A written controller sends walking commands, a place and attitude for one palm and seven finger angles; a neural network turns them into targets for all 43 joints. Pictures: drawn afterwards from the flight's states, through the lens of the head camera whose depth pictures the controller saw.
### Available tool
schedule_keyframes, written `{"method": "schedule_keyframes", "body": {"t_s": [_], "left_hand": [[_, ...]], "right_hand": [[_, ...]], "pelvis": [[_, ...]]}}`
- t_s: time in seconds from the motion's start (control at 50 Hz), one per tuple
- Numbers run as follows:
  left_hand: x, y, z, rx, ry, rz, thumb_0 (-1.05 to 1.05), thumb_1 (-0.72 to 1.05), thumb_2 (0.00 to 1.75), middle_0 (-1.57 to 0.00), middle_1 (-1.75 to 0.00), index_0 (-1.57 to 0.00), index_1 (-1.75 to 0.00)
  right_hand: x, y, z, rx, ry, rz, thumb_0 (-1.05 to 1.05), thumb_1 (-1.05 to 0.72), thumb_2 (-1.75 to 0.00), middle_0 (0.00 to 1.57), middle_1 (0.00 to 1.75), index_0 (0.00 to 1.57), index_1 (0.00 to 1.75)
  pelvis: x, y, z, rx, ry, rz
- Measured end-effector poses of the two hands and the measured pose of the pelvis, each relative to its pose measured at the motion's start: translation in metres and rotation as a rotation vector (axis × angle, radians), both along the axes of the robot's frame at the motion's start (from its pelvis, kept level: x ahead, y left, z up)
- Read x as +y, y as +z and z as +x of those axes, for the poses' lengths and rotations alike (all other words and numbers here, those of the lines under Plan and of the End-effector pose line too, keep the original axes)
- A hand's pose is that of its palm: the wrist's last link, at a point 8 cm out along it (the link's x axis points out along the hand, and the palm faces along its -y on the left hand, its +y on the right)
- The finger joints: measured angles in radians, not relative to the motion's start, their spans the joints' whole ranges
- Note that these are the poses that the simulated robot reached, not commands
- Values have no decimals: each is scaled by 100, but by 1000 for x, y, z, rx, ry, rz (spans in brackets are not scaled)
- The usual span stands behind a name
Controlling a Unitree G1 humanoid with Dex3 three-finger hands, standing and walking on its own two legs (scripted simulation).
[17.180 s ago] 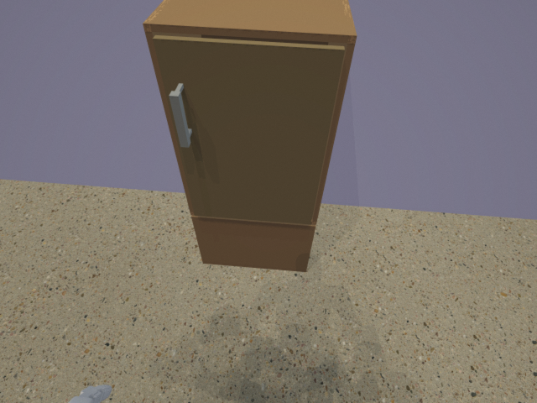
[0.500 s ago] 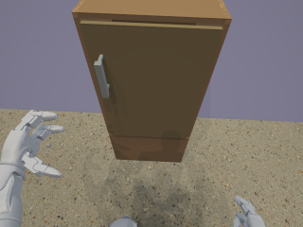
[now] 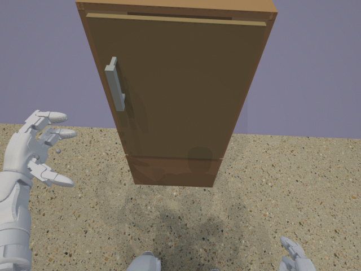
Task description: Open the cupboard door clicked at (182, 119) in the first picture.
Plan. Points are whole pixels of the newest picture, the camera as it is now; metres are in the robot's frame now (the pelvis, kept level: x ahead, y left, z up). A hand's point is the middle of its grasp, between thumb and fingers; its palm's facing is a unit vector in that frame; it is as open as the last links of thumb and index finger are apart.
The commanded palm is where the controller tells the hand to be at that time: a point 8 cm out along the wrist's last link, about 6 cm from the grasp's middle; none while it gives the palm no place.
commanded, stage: move the hooked fingers beside the handle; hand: left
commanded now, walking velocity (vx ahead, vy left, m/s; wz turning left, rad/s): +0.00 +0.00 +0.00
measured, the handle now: (117, 85) +0.57 +0.20 +0.06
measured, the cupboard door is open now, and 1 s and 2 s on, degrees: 0 0 0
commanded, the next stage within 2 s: none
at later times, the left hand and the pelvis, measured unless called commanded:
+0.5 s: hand (71, 126) +0.40 +0.27 +0.07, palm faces -0.02 -1.00 +0.01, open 14.0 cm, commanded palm +0.38 +0.32 +0.07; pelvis +0.01 +0.02 +0.00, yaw -1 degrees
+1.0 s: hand (89, 103) +0.48 +0.25 +0.07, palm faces -0.01 -1.00 +0.00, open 14.0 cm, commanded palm +0.46 +0.30 +0.07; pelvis +0.00 +0.01 -0.02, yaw -2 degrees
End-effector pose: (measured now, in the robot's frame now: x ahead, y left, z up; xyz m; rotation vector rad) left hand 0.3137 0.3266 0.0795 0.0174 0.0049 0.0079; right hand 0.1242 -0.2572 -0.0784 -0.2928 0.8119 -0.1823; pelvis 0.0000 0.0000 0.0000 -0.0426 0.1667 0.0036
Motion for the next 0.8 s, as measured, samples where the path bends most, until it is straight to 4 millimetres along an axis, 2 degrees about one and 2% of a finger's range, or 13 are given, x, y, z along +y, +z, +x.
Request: {"method": "schedule_keyframes", "body": {"t_s": [0.14, 0.26, 0.46, 0.64, 0.8], "left_hand": [[-4, -2, 28, 13, -31, -18, -1, -50, 30, -30, -120, -30, -120], [-1, -7, 42, 15, -13, -22, -1, -50, 30, -30, -120, -30, -120], [-1, -6, 64, -2, -22, -24, -1, -50, 30, -30, -120, -30, -120], [-12, -4, 87, -3, -27, -20, -1, -50, 30, -30, -120, -30, -120], [-10, -11, 112, 22, 7, -19, -1, -50, 30, -30, -120, -30, -120]], "right_hand": [[0, -6, -19, 67, -40, -3, 1, -90, -90, 21, 30, 20, 30], [5, -8, -30, 113, -65, 0, 1, -90, -90, 21, 30, 20, 30], [13, -13, -39, 172, -74, -4, 1, -90, -90, 21, 30, 20, 30], [16, -16, -47, 203, -84, -1, 1, -90, -90, 21, 30, 20, 30], [10, -22, -70, 286, -111, -15, 1, -90, -90, 21, 30, 21, 30]], "pelvis": [[7, -1, 3, 23, -11, -1], [12, -2, 6, 38, -22, -2], [20, -4, 7, 54, -18, -12], [23, -6, 5, 69, -20, -14], [20, -12, 1, 97, -23, -16]]}}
